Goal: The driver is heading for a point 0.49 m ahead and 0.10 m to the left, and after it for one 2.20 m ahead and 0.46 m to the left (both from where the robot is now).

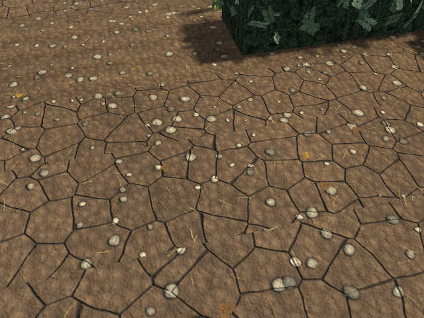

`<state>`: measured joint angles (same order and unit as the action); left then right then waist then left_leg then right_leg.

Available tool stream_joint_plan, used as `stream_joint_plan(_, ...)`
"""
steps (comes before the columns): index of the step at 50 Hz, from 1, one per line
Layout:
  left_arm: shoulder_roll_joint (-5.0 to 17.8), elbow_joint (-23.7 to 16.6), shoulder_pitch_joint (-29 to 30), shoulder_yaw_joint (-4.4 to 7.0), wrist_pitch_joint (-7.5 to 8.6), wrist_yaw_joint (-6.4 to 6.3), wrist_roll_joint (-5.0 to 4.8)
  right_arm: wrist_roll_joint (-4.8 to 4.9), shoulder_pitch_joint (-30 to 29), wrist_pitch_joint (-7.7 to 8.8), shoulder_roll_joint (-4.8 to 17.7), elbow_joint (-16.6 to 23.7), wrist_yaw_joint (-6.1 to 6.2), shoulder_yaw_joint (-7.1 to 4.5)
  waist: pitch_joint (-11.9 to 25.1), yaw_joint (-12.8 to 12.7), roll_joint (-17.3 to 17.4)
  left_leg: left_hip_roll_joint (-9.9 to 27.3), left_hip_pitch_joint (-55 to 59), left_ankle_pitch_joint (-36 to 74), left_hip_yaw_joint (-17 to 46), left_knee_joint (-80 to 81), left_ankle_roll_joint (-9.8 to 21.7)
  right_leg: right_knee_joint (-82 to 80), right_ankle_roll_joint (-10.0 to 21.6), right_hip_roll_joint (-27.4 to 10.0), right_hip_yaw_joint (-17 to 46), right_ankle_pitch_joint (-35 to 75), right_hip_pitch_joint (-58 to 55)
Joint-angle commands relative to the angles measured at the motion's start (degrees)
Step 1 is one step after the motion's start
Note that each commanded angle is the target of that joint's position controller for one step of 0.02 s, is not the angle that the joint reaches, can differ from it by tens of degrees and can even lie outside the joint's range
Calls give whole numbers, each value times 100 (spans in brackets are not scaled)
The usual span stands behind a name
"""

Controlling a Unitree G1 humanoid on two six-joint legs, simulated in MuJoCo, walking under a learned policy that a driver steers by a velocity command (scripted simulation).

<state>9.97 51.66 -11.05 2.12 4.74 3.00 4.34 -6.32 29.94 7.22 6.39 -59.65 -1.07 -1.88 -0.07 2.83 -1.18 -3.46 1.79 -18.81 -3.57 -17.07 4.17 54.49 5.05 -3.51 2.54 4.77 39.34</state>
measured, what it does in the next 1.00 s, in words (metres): goes down, turning left: right foot 0.16 m lower, then left foot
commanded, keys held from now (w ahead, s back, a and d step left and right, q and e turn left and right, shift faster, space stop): w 0.32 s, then w+q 0.10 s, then q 0.58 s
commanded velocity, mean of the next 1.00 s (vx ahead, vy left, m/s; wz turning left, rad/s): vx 0.31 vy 0.00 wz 0.27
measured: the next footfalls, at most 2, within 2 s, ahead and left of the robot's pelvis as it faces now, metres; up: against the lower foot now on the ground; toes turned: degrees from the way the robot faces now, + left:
right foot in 0.34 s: +0.38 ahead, -0.15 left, -0.16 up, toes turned -6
left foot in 0.76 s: +0.65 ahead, +0.11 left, -0.16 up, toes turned +10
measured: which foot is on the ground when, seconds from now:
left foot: down 0.00-0.36, up 0.38-0.74, down 0.76-1.00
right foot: up 0.00-0.32, down 0.34-0.78, up 0.80-1.00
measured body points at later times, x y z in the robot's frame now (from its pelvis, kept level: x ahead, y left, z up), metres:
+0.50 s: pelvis +0.34 -0.06 -0.16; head +0.36 -0.05 +0.29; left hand +0.39 +0.19 -0.31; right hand +0.29 -0.28 -0.31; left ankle +0.21 +0.08 -0.73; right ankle +0.34 -0.15 -0.90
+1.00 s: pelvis +0.52 +0.02 -0.16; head +0.56 +0.04 +0.29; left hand +0.64 +0.32 -0.25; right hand +0.67 -0.24 -0.28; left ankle +0.61 +0.10 -0.90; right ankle +0.56 -0.16 -0.84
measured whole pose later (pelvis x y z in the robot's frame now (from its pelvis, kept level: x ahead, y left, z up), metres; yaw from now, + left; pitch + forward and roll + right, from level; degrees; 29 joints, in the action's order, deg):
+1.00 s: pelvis +0.52 +0.02 -0.16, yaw +18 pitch +1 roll -1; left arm 15.9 41.3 -3.5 2.6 3.7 -1.0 3.5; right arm -1.2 15.5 6.9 17.3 -49.3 -0.7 -3.4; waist -3.4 2.6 0.5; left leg -7.5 -19.7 1.7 5.5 -17.4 5.8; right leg 55.1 -2.7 -3.4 3.6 -27.4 25.5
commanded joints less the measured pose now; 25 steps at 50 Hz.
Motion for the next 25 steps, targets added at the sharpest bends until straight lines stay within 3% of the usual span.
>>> stream_joint_plan(1, 158, -443, 335, -59, 112, 136, 33, 17, 520, 91, 429, 44, 114, 43, -723, 60, 243, 1377, -352, 1553, 839, 76, 1031, -1112, -230, -260, 193, 1898, 1026)
stream_joint_plan(2, 101, -539, 622, -88, 100, 104, 43, 64, 841, 94, 361, -123, 119, 106, -683, 155, 486, 1351, -354, 1599, 924, -93, 1013, -1347, -251, -247, 76, 2223, 990)
stream_joint_plan(3, 73, -639, 903, -120, 119, 85, -13, 84, 1032, 92, 338, -268, 82, 128, -781, 217, 403, 1189, -551, 1566, 819, -187, 905, -2007, -228, -284, 69, 2793, 757)
stream_joint_plan(4, 42, -722, 1060, -144, 67, 45, 15, 72, 1177, 55, 459, -320, 43, 133, -633, 305, 390, 1029, -987, 1291, 735, -236, 856, -2170, -196, -166, -211, 2976, 150)
stream_joint_plan(5, 18, -767, 1127, -150, 28, 49, 61, 60, 1278, 11, 345, -356, -18, 206, -778, 319, 506, 1084, -1440, 1079, 836, -250, 904, -2044, -162, -144, -317, 2848, -296)
stream_joint_plan(6, 105, -818, 1168, -141, -25, 58, 76, 47, 1401, -6, 236, -406, -42, 266, -942, 323, 374, 1264, -1331, 1016, 1027, -477, 968, -1992, -157, -258, -171, 2654, -110)
stream_joint_plan(9, 171, -1016, 1765, -152, -122, 67, 52, 184, 1882, 15, 260, -578, 43, 321, -1270, 561, 241, 1434, -155, 1240, 1443, -909, 921, -2724, -154, -377, -81, 1850, 708)
stream_joint_plan(11, 125, -1098, 2092, -206, -124, 101, 79, 258, 1910, -16, 283, -635, 91, 320, -1350, 638, 198, 1288, -78, 1319, 1433, -1099, 824, -3079, -121, -358, -205, 1340, 338)
stream_joint_plan(13, 206, -977, 2119, -219, -148, 116, 86, 285, 1787, -69, 545, -637, 80, 262, -1208, 621, 133, 1125, -340, 1600, 1317, -1274, 709, -3291, -122, -362, -332, 1334, -624)
stream_joint_plan(14, 370, -838, 1985, -187, -172, 84, 49, 248, 1783, -102, 629, -665, 71, 248, -1081, 581, 51, 1040, -306, 1920, 1257, -1567, 603, -3423, -112, -412, -276, 1455, -1081)
stream_joint_plan(15, 546, -689, 1738, -112, -200, 24, 51, 283, 1762, -101, 732, -648, 57, 222, -905, 440, 83, 871, -165, 2492, 1153, -1954, 470, -3585, -135, -327, -384, 1189, -1567)
stream_joint_plan(16, 859, -384, 971, -9, -169, -43, -10, 252, 1654, -120, 918, -599, 8, 184, -536, 165, -100, 726, -266, 2992, 999, -2668, 349, -3783, -98, -221, -577, 1350, -2633)
stream_joint_plan(17, 1149, 169, -783, 126, -42, -62, -86, 60, 1408, -212, 879, -535, -132, 245, -134, -506, -253, 593, -1427, 2827, 877, -4004, 131, -3625, 62, -392, -509, 2488, -4774)
stream_joint_plan(18, 1550, 437, -2608, 261, -16, -13, -90, 29, 2371, -198, 111, -736, -366, 441, 2007, -732, -1005, 269, -3317, 828, 625, -6247, -308, -1063, 1259, -1132, -64, 5121, -8633)
stream_joint_plan(19, 1367, 669, -3515, 227, -33, 101, 22, 172, 2468, -222, 311, -660, -512, 470, 3244, -1207, -1352, -168, -4004, -2704, 601, -8929, -630, -733, 2369, -2371, 1355, 6558, -9798)
stream_joint_plan(20, 1248, 941, -3705, 242, -63, 75, 139, 375, 684, -180, 789, 56, -563, 256, 2208, -1639, -600, -195, -5486, -2778, 774, -9531, -612, -1517, 1967, -2325, 1761, 4644, -9085)
stream_joint_plan(21, 1499, 815, -2917, 300, -102, -3, 131, 424, -90, -89, 829, 362, -550, 217, 955, -1328, -294, 288, -5944, -2356, 655, -9304, -413, -2226, 1544, -2120, 1166, 3464, -7377)
stream_joint_plan(22, 1208, 363, -1530, 194, -129, -55, 14, 354, -423, -53, 1006, 593, -470, 119, 485, -820, 271, 751, -5385, -1922, 767, -8013, -342, -2816, 1524, -2149, 772, 2970, -5653)
stream_joint_plan(23, 1021, 256, -1095, 146, -153, -43, 39, 305, -588, -37, 930, 683, -373, 100, 92, -437, 235, 963, -4696, -1940, 776, -7399, -302, -2904, 1543, -2205, 527, 4093, -4324)
stream_joint_plan(24, 501, 89, -566, -21, 21, -146, 31, 200, -727, -53, 486, 771, -267, 203, -184, -35, 193, 1244, -3979, -1122, 975, -5992, -179, -3558, 1353, -1952, 308, 3873, -2988)
stream_joint_plan(25, 320, 12, -336, -74, 146, -169, -13, 216, -596, -83, 172, 611, -257, 233, -396, 178, 146, 1227, -3342, -470, 832, -4824, -152, -4126, 1323, -1670, -99, 3480, -2072)
Keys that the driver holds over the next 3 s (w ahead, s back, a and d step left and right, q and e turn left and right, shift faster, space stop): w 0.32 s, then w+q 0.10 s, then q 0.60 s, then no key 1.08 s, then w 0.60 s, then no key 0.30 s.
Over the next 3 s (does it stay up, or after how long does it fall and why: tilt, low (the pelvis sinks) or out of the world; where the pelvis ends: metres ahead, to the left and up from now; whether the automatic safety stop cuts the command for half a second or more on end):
stays up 0.95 0.09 -0.33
